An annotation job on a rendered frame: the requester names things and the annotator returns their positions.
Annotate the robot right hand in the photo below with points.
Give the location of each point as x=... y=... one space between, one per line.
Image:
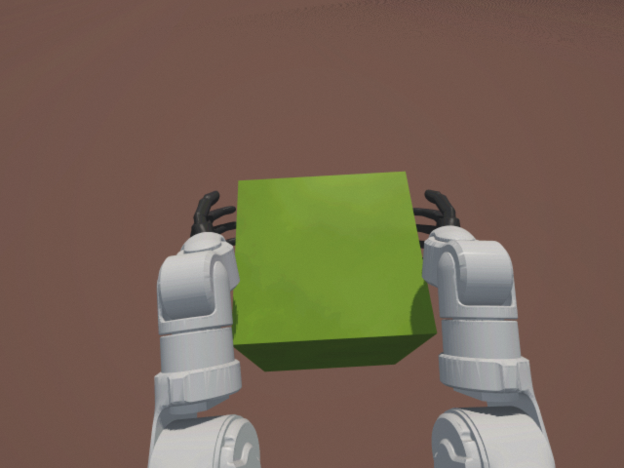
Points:
x=444 y=217

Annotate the left robot forearm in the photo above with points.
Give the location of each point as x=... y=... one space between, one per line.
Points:
x=198 y=368

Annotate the right robot upper arm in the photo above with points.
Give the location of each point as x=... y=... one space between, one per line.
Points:
x=489 y=437

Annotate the robot left hand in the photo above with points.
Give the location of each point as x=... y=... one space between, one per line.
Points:
x=204 y=218

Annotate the left robot upper arm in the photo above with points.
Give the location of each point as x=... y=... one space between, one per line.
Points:
x=224 y=441

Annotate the carton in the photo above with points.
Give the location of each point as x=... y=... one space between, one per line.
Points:
x=330 y=272

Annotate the right robot forearm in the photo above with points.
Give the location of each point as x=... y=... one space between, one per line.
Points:
x=482 y=355

